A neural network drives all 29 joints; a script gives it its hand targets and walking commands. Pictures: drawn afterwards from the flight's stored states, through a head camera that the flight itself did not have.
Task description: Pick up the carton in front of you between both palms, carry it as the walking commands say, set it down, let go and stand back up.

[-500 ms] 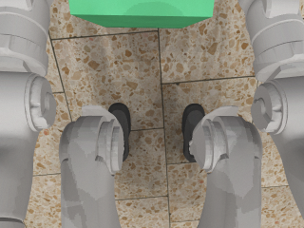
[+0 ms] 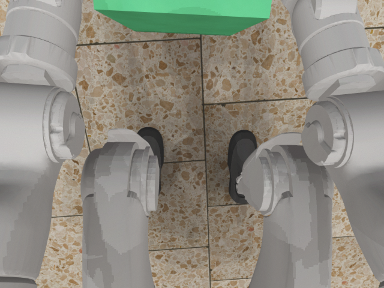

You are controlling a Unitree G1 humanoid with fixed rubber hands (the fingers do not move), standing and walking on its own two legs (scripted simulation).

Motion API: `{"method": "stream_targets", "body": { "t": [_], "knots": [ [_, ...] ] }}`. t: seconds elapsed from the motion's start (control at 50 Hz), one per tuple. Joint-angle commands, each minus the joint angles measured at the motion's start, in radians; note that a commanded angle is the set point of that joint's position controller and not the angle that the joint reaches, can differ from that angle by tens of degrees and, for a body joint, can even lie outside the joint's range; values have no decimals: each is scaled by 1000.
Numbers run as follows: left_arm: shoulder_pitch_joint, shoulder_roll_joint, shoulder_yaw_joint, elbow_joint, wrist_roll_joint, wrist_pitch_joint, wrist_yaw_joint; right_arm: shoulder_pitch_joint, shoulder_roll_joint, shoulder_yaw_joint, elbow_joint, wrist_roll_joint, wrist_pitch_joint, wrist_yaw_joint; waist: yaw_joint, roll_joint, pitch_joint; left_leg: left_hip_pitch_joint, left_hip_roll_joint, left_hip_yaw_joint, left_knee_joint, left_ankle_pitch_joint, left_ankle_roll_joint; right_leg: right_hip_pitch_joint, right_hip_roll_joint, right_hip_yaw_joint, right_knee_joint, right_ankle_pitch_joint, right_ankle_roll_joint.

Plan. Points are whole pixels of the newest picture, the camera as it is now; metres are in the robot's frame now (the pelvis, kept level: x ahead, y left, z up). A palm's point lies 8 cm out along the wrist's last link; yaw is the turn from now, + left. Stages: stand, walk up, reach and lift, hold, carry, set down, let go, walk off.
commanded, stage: reach and lift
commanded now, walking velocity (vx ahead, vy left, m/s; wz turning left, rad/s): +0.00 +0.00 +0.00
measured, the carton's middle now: out of the picture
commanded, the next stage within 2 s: none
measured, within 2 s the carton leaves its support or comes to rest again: leaves its support in 0.30 s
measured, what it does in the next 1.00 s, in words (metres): rises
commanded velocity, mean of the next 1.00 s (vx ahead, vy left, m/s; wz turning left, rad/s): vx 0.00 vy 0.00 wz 0.00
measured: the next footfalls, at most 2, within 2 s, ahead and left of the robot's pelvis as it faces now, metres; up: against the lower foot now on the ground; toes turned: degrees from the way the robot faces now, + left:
none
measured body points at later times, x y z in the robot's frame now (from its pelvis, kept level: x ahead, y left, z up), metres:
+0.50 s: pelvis +0.00 -0.01 +0.03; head +0.33 +0.03 +0.33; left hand +0.54 +0.20 -0.08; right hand +0.56 -0.11 -0.08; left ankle +0.11 +0.12 -0.34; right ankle +0.12 -0.13 -0.34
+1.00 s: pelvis +0.01 -0.01 +0.14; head +0.26 +0.02 +0.51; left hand +0.50 +0.19 +0.08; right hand +0.52 -0.12 +0.08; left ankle +0.11 +0.12 -0.34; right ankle +0.12 -0.13 -0.34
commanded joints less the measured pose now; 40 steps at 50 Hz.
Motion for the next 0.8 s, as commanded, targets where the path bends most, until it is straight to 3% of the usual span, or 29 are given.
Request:
{"method": "stream_targets", "body": {
  "t": [0.0,0.06,0.14,0.2,0.24,0.3,0.32,0.36,0.4,0.46,0.54,0.58,0.68,0.78],
  "knots": [
    [-442,-822,-129,-175,20,51,-259,-459,774,132,-152,-42,53,248,7,29,-1096,512,-66,82,-150,242,-1,494,83,-95,-103,231,-30],
    [-395,-932,-120,-231,34,92,-323,-434,868,126,-191,-56,91,303,21,4,-1067,453,-71,94,-147,240,12,464,85,-107,-94,226,-40],
    [-404,-996,-175,-319,-14,119,-347,-440,935,203,-279,-15,117,314,19,-10,-1196,510,-75,94,-133,292,19,508,81,-110,-81,266,-50],
    [-456,-1055,-240,-436,-64,128,-337,-482,1024,265,-366,58,120,309,24,9,-1432,628,-79,100,-128,420,15,580,89,-118,-77,376,-48],
    [-502,-1085,-288,-582,-98,137,-319,-515,1083,320,-466,100,129,300,32,19,-1743,805,-87,106,-127,579,10,668,97,-129,-76,498,-40],
    [-510,-1144,-324,-721,-91,167,-299,-517,1161,358,-589,107,158,294,38,57,-2093,1019,-99,102,-137,766,-1,676,114,-139,-109,582,-30],
    [-519,-1190,-345,-784,-85,173,-281,-534,1181,379,-643,109,169,286,30,62,-2212,1080,-103,105,-141,787,-4,678,126,-140,-125,586,-25],
    [-476,-1193,-354,-825,-61,201,-259,-533,1182,400,-703,114,194,277,49,56,-2299,1123,-106,107,-171,772,-6,685,136,-140,-160,553,-18],
    [-414,-1215,-351,-802,-35,223,-252,-498,1202,407,-686,95,211,280,55,49,-2218,1064,-113,118,-222,687,-9,676,143,-138,-207,490,-14],
    [-316,-1267,-285,-684,19,247,-267,-396,1232,352,-570,33,228,282,50,52,-1926,857,-125,139,-311,495,-13,639,143,-125,-286,385,-9],
    [-257,-1307,-145,-496,133,264,-303,-315,1224,152,-412,-122,244,287,-14,51,-1546,611,-132,134,-412,225,-5,516,138,-119,-399,181,-28],
    [-232,-1301,-62,-415,193,274,-317,-281,1202,61,-347,-194,253,293,-28,56,-1453,566,-134,127,-459,145,2,492,135,-117,-447,115,-38],
    [-201,-1317,22,-373,261,282,-328,-286,1223,22,-338,-242,261,314,-11,42,-1503,640,-139,127,-549,122,10,550,138,-114,-532,88,-38],
    [-191,-1366,-33,-455,243,291,-331,-288,1298,116,-419,-197,278,337,15,19,-1693,777,-140,132,-601,207,7,666,140,-114,-581,161,-26]
  ]
}}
